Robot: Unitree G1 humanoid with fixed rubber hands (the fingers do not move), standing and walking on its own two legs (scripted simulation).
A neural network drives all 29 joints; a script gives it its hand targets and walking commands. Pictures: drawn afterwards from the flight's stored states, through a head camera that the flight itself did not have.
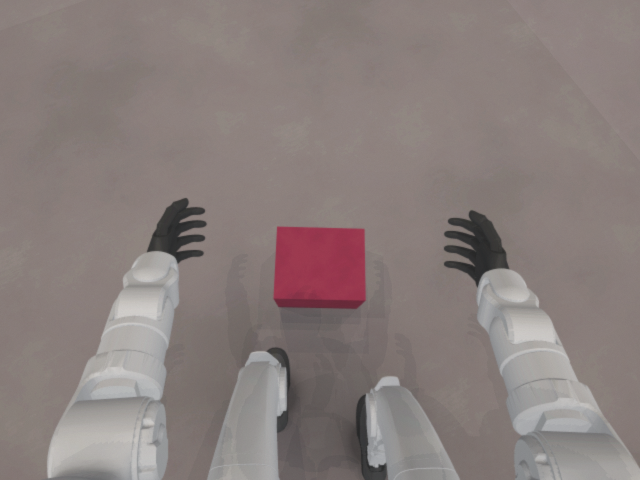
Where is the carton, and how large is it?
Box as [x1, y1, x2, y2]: [273, 227, 365, 308]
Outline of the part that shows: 277,227 273,298 278,306 356,308 365,300 364,229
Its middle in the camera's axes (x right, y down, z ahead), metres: +0.00 +0.08 +1.02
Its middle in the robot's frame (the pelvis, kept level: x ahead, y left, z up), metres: +0.46 +0.02 -0.60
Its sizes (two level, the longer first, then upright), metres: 0.217 0.178 0.173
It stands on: the floor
